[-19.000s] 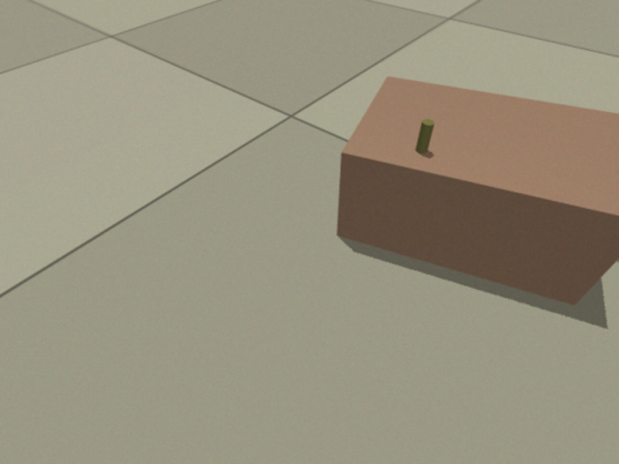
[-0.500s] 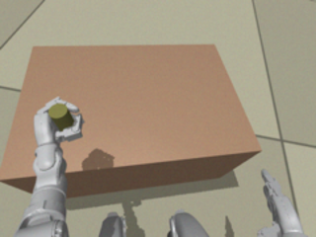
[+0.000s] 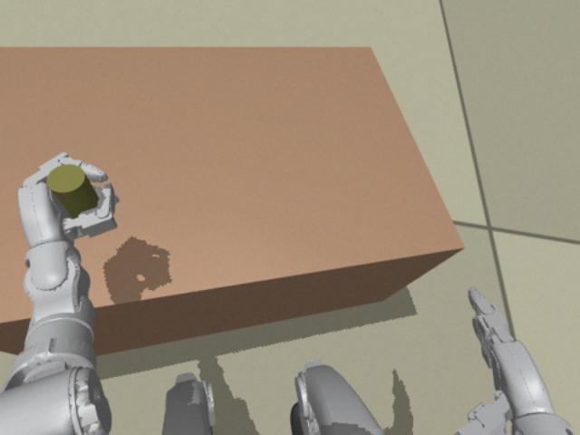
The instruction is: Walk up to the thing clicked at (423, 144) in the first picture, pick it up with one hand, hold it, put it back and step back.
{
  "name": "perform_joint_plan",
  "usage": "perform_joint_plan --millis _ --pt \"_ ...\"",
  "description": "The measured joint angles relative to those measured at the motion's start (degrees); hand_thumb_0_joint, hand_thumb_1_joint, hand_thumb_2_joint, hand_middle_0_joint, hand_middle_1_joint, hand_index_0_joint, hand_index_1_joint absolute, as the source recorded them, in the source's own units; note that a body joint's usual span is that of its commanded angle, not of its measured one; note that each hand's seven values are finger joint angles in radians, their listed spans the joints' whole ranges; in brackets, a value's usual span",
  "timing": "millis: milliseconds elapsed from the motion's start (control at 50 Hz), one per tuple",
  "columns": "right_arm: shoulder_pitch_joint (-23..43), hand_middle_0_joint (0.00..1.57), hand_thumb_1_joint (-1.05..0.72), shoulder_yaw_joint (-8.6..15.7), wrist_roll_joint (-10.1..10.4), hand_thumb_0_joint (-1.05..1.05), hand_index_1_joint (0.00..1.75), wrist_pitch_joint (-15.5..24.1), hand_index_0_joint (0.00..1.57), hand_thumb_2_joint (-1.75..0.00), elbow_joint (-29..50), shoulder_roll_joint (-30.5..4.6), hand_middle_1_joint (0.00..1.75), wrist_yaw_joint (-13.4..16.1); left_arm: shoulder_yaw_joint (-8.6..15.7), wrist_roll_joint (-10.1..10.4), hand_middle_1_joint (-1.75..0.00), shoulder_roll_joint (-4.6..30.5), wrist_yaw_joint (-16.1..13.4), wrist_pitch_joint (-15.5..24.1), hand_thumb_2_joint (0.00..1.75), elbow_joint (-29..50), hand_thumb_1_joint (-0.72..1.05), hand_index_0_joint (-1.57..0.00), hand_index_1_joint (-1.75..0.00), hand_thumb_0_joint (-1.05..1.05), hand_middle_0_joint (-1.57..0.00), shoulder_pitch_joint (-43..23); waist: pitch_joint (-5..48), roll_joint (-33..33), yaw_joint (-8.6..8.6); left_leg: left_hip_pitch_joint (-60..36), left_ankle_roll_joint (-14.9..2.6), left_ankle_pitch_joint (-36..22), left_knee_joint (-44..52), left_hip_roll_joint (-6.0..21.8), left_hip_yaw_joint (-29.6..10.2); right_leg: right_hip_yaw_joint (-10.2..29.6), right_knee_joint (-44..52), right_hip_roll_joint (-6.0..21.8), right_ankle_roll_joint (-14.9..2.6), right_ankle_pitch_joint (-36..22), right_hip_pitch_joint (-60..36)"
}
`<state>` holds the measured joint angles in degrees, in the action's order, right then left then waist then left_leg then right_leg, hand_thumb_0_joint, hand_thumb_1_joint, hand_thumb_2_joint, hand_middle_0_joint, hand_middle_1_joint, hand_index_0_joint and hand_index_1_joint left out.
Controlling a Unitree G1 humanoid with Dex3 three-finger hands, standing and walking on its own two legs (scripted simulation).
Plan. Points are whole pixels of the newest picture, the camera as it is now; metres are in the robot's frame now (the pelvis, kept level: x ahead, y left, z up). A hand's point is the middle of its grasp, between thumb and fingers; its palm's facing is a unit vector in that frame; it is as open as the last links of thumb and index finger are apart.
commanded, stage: crouch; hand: left
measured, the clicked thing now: (82, 203) +0.46 +0.22 -0.01
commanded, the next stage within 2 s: lower in 0.14 s
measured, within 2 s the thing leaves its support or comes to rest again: rests again in 1.54 s
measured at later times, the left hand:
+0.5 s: hand (101, 206) +0.48 +0.22 -0.05, palm faces +0.22 -0.98 -0.01, open 5.2 cm
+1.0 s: hand (109, 214) +0.49 +0.22 -0.10, palm faces +0.22 -0.97 -0.01, open 5.2 cm
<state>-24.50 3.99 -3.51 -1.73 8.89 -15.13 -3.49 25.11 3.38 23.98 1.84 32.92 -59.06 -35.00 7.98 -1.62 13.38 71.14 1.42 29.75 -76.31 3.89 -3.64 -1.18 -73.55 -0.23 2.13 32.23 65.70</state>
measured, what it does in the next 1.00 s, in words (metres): lowers itself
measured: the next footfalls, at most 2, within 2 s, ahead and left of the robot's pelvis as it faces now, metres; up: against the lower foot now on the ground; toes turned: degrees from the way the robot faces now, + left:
none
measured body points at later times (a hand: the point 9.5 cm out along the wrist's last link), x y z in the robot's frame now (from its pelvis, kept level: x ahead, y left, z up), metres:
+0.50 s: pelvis -0.01 +0.00 -0.02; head +0.16 +0.07 +0.39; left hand +0.47 +0.27 -0.05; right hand +0.16 -0.26 +0.03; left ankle +0.05 +0.13 -0.61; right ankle +0.02 -0.15 -0.61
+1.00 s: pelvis -0.02 +0.00 -0.05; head +0.17 +0.08 +0.35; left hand +0.47 +0.27 -0.09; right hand +0.15 -0.26 +0.03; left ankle +0.05 +0.13 -0.61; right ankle +0.02 -0.15 -0.61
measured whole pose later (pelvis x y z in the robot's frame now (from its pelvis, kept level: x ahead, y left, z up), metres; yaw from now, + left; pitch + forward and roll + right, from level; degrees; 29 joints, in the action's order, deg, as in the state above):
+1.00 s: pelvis -0.02 +0.00 -0.05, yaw -2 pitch +31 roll -6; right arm -24.8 5.1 -3.9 -0.5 19.0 -17.1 -5.3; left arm 30.7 0.1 32.4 0.9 35.1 -64.9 -39.7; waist 9.3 -1.8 19.8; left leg 87.6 1.3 32.4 -88.9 4.1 -5.8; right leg -2.3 -85.1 -1.1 2.4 34.8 81.2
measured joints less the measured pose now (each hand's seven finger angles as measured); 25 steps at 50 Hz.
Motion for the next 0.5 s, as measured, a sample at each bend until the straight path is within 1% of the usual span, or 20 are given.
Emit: perform_joint_plan --millis 160,320,500 --pt "0.15 0.06 0.55 0.22 0.02 -0.02 0.05 0.15 0.06 -0.05 1.91 -0.28 0.05 -0.09 1.49 -0.71 -1.2 1.87 -0.3 0.02 1.21 -1.63 0.13 -1.04 -1.19 0.0 -1.02 -1.6 0.25 0.1 1.35 2.48 -0.06 0.21 -1.69 0.15 -0.28 -0.12 -1.49 -0.23 0.08 0.12 2.36" --pt "0.0 0.06 0.55 0.42 0.04 -0.01 0.05 0.75 0.06 -0.05 2.41 -0.5 0.05 -0.07 1.92 -1.14 -1.19 3.17 -0.2 -0.1 1.22 -2.78 0.13 -1.05 -1.19 0.0 -1.02 -2.54 0.68 0.11 2.09 4.3 -0.21 0.6 -2.94 0.23 -0.41 -0.15 -2.42 -0.36 0.21 0.35 4.02" --pt "0.23 0.06 0.55 0.19 -0.34 -0.01 0.05 1.43 0.06 -0.05 4.25 -0.86 0.05 -0.73 2.91 -1.77 -1.19 4.72 -0.34 1.46 1.22 -5.33 0.13 -1.04 -1.19 0.0 -1.02 -3.58 0.96 -0.05 3.28 8.49 -0.25 1.39 -5.85 0.22 -0.77 -0.29 -5.11 -0.46 0.25 1.11 7.99"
